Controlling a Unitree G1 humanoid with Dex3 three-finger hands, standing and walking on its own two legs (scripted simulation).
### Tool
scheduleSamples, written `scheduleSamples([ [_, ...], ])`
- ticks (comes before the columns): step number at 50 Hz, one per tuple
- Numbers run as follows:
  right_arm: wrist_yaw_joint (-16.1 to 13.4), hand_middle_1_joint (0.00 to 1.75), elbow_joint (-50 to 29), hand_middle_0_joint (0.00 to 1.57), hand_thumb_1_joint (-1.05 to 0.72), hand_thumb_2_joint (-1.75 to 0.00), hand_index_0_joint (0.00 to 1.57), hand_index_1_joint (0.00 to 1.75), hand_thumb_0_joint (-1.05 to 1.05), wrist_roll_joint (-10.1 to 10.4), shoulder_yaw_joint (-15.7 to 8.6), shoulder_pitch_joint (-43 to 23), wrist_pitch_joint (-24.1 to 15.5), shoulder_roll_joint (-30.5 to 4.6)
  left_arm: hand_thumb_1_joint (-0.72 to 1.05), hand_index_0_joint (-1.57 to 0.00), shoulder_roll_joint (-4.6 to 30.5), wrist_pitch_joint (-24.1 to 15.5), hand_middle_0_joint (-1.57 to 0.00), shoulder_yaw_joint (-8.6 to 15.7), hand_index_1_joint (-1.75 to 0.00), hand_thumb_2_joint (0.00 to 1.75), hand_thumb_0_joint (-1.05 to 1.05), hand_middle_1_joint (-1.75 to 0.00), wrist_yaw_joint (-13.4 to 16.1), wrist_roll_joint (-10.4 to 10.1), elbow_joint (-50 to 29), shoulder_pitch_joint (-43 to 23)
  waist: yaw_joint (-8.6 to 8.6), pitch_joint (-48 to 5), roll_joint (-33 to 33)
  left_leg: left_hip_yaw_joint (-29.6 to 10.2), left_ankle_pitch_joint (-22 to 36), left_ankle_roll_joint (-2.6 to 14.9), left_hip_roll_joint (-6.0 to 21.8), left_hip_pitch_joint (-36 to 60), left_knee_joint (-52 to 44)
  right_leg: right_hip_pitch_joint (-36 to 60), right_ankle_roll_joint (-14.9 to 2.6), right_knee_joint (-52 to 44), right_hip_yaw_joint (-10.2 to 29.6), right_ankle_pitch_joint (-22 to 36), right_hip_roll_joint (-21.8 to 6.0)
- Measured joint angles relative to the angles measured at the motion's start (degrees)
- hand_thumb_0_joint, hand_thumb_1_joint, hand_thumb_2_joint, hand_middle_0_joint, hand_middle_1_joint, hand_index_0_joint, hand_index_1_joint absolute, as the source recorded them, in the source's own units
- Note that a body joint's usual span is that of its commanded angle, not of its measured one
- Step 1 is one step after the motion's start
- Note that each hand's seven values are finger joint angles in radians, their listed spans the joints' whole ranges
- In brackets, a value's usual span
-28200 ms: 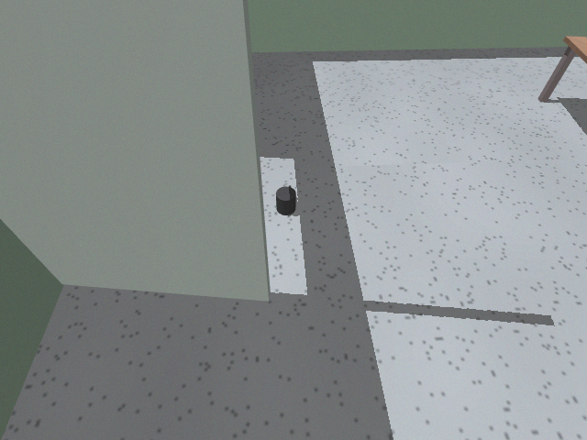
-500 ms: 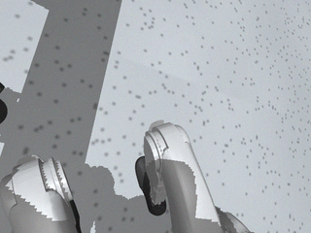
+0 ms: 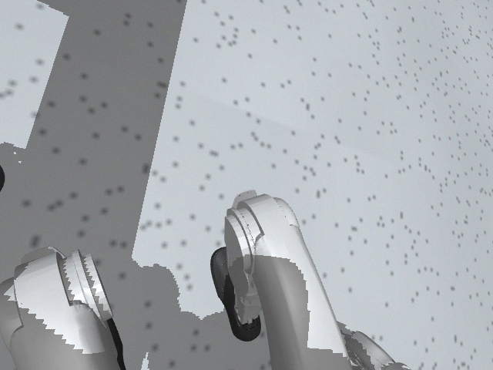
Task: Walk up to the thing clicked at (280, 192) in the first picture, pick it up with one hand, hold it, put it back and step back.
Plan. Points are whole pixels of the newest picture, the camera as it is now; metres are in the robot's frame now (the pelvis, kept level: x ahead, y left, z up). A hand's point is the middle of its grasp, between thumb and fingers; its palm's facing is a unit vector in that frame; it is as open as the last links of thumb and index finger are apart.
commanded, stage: close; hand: left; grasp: from above
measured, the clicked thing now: out of the picture +0.47 +0.30 -0.25
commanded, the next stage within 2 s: settle in 1.78 s
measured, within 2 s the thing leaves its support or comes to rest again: neither
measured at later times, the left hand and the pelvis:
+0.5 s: hand out of the picture +0.44 +0.32 -0.21, palm faces -0.45 -0.12 -0.89, open 12.2 cm; pelvis +0.00 +0.00 +0.00, yaw +0 degrees
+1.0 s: hand out of the picture +0.44 +0.32 -0.21, palm faces -0.45 -0.12 -0.88, open 12.1 cm; pelvis +0.00 +0.00 +0.01, yaw +0 degrees
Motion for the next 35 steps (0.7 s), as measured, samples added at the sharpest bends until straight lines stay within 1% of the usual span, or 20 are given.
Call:
scheduleSamples([
  [3,0.0,0.30,-0.2,0.20,-0.91,-0.90,0.20,0.30,0.00,0.1,0.2,-0.2,-0.2,-0.1,-0.36,-0.28,0.3,-0.2,-0.26,0.5,-1.04,0.93,-0.01,-1.07,0.0,0.0,0.1,0.1,-0.09,0.2,0.0,-0.1,0.1,0.03,0.0,0.0,0.0,0.0,0.16,-0.1,0.0,0.1,0.1],
  [6,-0.1,0.30,-0.4,0.20,-0.91,-0.90,0.20,0.30,0.00,0.1,0.1,-0.1,-0.3,-0.1,-0.35,-0.28,0.3,-0.2,-0.28,0.3,-1.03,0.93,-0.01,-1.06,-0.2,-0.4,-0.1,0.0,-0.02,0.4,0.1,0.0,0.2,0.04,0.1,0.1,-0.1,0.0,0.09,-0.2,0.0,0.2,0.1],
  [10,-0.1,0.30,-0.6,0.20,-0.91,-0.90,0.20,0.30,0.00,0.1,0.4,0.0,-0.3,-0.2,-0.34,-0.29,0.3,-0.3,-0.31,0.5,-1.03,0.93,-0.01,-1.06,-0.2,-0.5,-0.4,0.2,0.07,0.4,0.2,0.0,0.2,0.02,0.1,0.1,-0.4,0.0,0.16,-0.4,0.0,0.2,0.1],
  [13,-0.3,0.30,-0.5,0.20,-0.91,-0.90,0.20,0.30,0.00,0.1,0.3,0.1,-0.1,-0.1,-0.33,-0.30,0.3,-0.3,-0.32,0.2,-1.03,0.93,-0.02,-1.06,0.0,-0.8,-0.2,0.0,0.10,0.3,0.2,0.0,0.2,-0.01,0.1,0.1,-0.6,0.0,0.16,-0.6,-0.1,0.2,0.0],
  [22,-0.5,0.30,-0.7,0.20,-0.91,-0.90,0.20,0.30,0.00,0.3,0.4,0.2,0.0,-0.4,-0.32,-0.32,0.5,-0.4,-0.37,0.1,-1.02,0.92,-0.02,-1.04,-0.2,-0.8,-0.4,0.1,0.02,0.4,-0.1,-0.1,0.2,-0.22,0.0,0.4,-0.6,0.2,0.21,-0.6,-0.1,0.3,0.0],
  [28,-0.7,0.30,-0.7,0.20,-0.91,-0.91,0.20,0.30,0.00,0.5,0.2,0.2,-0.2,-0.5,-0.31,-0.33,0.2,-0.2,-0.41,-0.2,-1.01,0.90,-0.02,-1.03,-0.6,-1.2,-1.0,0.0,0.12,0.6,0.0,0.1,0.4,-0.14,0.0,0.4,-0.9,0.3,-0.14,-0.7,0.0,0.3,-0.1],
  [35,-0.9,0.30,-0.9,0.20,-0.91,-0.91,0.20,0.30,0.00,0.6,0.2,0.3,0.0,-0.5,-0.31,-0.33,0.1,-0.2,-0.45,-0.5,-1.00,0.89,-0.02,-1.03,-0.8,-1.4,-1.1,-0.1,0.20,0.5,0.1,0.2,0.3,-0.07,0.1,0.4,-1.1,0.3,0.19,-1.0,0.0,0.3,-0.1],
])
